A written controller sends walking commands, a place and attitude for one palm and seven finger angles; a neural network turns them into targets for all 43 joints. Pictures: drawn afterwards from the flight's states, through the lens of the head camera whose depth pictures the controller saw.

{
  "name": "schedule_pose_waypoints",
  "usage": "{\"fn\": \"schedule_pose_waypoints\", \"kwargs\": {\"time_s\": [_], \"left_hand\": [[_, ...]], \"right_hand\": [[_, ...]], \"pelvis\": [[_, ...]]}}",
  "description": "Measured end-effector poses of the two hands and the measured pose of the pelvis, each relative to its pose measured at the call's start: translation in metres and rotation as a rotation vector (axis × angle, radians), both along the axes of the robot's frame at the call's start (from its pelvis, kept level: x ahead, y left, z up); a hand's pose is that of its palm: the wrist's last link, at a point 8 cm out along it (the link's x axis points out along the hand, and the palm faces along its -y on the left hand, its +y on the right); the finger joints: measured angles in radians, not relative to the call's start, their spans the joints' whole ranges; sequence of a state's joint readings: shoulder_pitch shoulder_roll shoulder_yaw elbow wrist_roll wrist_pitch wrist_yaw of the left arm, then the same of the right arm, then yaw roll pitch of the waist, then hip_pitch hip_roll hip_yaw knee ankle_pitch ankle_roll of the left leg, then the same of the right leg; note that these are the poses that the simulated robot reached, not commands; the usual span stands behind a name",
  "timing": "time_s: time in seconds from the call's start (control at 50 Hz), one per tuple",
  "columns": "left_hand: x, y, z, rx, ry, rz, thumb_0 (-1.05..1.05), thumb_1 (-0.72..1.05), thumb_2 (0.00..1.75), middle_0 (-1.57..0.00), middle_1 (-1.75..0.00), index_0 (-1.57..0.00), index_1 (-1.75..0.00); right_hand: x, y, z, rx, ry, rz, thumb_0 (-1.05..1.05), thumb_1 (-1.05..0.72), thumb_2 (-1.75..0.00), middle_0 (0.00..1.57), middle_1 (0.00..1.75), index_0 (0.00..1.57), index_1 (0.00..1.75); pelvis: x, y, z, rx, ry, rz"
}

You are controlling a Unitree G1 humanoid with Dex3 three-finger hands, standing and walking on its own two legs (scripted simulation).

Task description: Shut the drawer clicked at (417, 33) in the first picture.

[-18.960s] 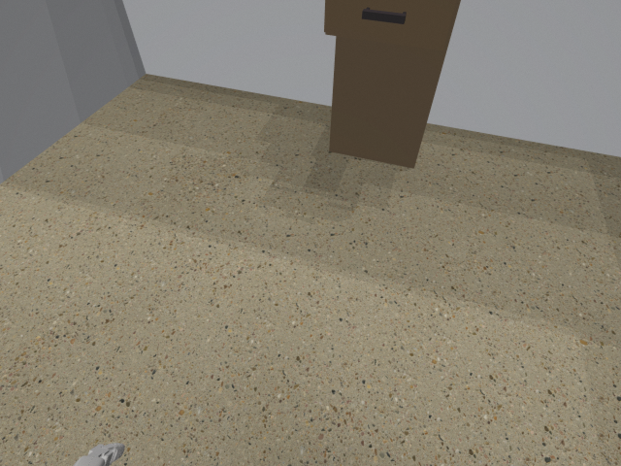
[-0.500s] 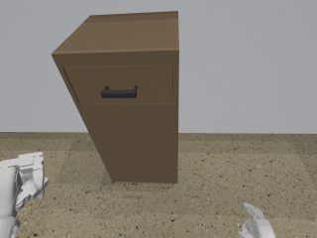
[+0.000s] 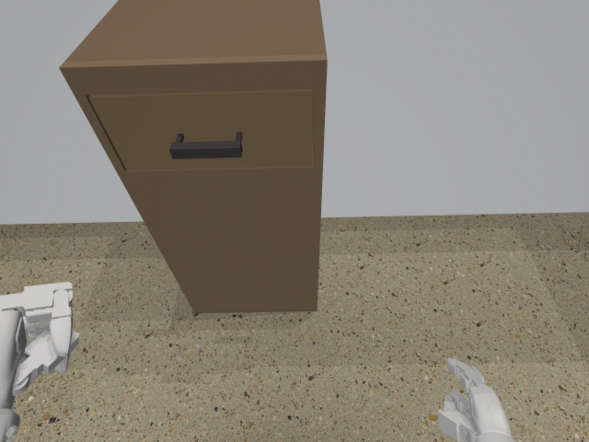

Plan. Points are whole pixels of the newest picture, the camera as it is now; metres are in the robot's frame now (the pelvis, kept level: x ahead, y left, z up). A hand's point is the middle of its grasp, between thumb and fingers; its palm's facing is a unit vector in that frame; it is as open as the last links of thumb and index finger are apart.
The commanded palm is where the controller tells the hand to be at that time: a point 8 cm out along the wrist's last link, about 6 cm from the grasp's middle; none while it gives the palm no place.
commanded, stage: step back with the hand held close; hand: left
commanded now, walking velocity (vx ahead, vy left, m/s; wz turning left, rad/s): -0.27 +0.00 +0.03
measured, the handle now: (208, 143) +0.63 +0.22 +0.04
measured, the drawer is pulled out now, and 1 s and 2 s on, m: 0.00 0.00 0.00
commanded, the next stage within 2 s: stop stepping back and stand still in 1.04 s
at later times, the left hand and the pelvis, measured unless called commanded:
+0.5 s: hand out of the picture +0.11 +0.24 +0.16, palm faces +0.38 -0.80 -0.47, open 3.3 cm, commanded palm +0.05 +0.29 +0.17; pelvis -0.08 +0.01 -0.01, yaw +1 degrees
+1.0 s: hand out of the picture +0.04 +0.24 +0.16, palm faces +0.34 -0.82 -0.46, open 3.3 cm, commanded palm -0.03 +0.29 +0.17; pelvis -0.15 +0.00 -0.01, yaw +2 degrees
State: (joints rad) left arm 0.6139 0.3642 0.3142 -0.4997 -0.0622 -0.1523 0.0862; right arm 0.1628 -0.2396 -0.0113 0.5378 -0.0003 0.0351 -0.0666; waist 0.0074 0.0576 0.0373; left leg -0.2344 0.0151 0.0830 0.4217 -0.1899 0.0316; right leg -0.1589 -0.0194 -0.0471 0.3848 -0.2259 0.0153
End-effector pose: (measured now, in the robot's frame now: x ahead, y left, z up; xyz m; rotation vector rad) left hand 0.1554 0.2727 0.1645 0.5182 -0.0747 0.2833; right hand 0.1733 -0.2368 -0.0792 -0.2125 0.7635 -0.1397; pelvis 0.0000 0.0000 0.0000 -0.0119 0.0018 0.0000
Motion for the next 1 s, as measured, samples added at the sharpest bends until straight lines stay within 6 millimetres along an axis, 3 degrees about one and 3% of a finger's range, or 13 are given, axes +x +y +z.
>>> {"fn": "schedule_pose_waypoints", "kwargs": {"time_s": [0.18, 0.48, 0.7, 0.8, 0.88, 1.0], "left_hand": [[-0.023, 0.014, 0.008, 0.053, -0.037, -0.014, 0.02, 0.89, 0.9, -1.4, -1.59, -1.4, -1.6], [-0.087, 0.01, 0.01, 0.063, -0.156, 0.02, 0.02, 0.89, 0.9, -1.41, -1.59, -1.4, -1.6], [-0.103, 0.018, 0.016, 0.088, -0.234, -0.024, 0.02, 0.89, 0.9, -1.41, -1.59, -1.4, -1.6], [-0.128, 0.016, 0.017, 0.133, -0.211, -0.014, 0.02, 0.89, 0.9, -1.41, -1.59, -1.4, -1.6], [-0.143, 0.007, 0.014, 0.071, -0.197, -0.02, 0.02, 0.89, 0.9, -1.41, -1.59, -1.4, -1.6], [-0.155, 0.011, 0.014, 0.058, -0.217, -0.054, 0.02, 0.89, 0.9, -1.41, -1.59, -1.4, -1.6]], "right_hand": [[-0.032, 0.006, -0.002, -0.016, 0.022, -0.023, 0.01, -0.9, -0.9, 0.2, 0.3, 0.2, 0.3], [-0.077, 0.013, -0.008, -0.02, -0.041, 0.026, 0.01, -0.9, -0.9, 0.21, 0.3, 0.21, 0.3], [-0.121, 0.008, -0.006, -0.062, -0.021, -0.011, 0.01, -0.9, -0.9, 0.21, 0.3, 0.21, 0.3], [-0.125, 0.009, -0.01, -0.038, -0.025, 0.039, 0.01, -0.9, -0.9, 0.21, 0.3, 0.21, 0.3], [-0.13, 0.011, -0.014, -0.026, 0.008, 0.053, 0.01, -0.9, -0.9, 0.21, 0.3, 0.21, 0.3], [-0.139, 0.016, -0.002, -0.04, -0.036, 0.047, 0.01, -0.9, -0.9, 0.21, 0.3, 0.21, 0.3]], "pelvis": [[-0.025, 0.009, -0.004, 0.0, 0.008, 0.0], [-0.074, 0.007, -0.014, -0.023, -0.007, 0.022], [-0.101, 0.009, -0.015, -0.056, -0.007, 0.057], [-0.114, -0.001, -0.019, -0.032, 0.052, 0.058], [-0.128, 0.0, -0.015, -0.045, 0.034, 0.041], [-0.15, 0.003, -0.013, -0.026, 0.012, 0.035]]}}
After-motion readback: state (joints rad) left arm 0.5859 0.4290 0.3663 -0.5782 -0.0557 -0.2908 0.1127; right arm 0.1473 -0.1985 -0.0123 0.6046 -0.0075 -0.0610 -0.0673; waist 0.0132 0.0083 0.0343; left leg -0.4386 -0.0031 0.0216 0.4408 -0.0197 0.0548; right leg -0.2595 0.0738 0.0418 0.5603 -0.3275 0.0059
